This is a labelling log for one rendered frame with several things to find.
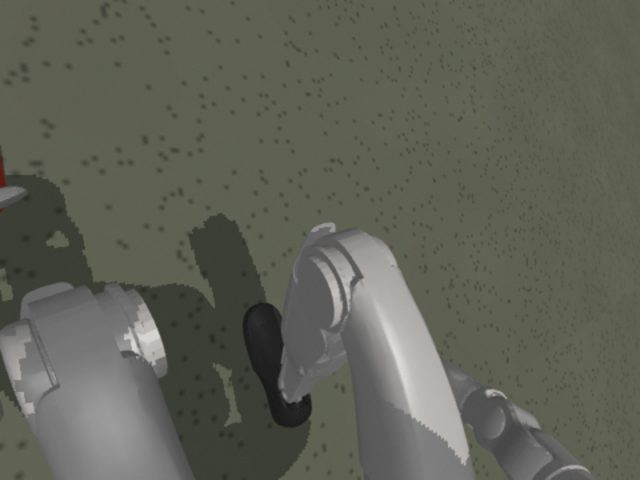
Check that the right robot foot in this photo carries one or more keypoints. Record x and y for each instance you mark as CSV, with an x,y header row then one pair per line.
x,y
263,339

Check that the right robot hand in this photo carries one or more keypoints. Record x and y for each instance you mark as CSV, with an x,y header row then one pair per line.
x,y
462,383

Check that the right robot arm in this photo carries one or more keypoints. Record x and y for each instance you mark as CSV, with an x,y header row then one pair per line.
x,y
513,436

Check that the left robot hand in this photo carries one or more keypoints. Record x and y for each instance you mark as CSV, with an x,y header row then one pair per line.
x,y
11,194

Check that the can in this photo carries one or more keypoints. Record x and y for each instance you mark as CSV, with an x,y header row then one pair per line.
x,y
2,181

